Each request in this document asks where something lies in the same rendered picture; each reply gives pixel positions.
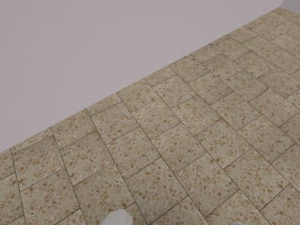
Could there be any robot left thigh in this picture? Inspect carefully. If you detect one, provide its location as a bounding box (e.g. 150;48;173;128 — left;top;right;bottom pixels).
100;210;133;225

